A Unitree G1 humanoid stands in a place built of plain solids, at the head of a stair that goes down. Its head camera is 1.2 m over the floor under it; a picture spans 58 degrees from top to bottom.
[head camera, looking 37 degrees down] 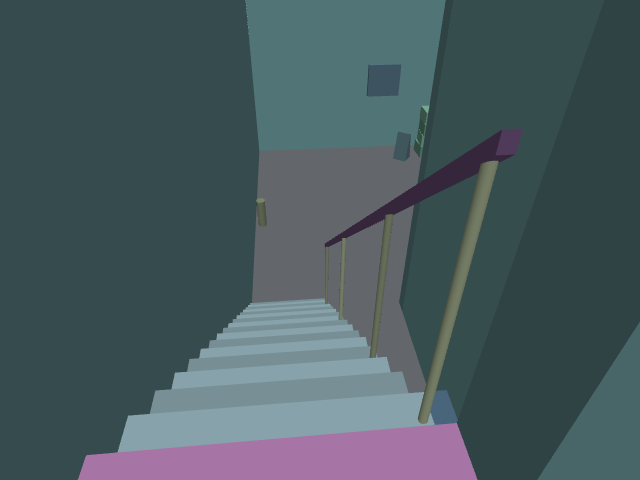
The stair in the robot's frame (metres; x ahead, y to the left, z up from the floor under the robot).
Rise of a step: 0.20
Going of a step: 0.24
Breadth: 1.06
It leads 5 degrees to the left of straight ahead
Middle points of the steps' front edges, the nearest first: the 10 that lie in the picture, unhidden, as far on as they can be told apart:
0.65 0.12 0.00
0.88 0.14 -0.20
1.12 0.17 -0.40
1.35 0.19 -0.60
1.59 0.21 -0.80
1.82 0.23 -1.00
2.05 0.25 -1.20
2.29 0.27 -1.40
2.52 0.29 -1.60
2.76 0.31 -1.80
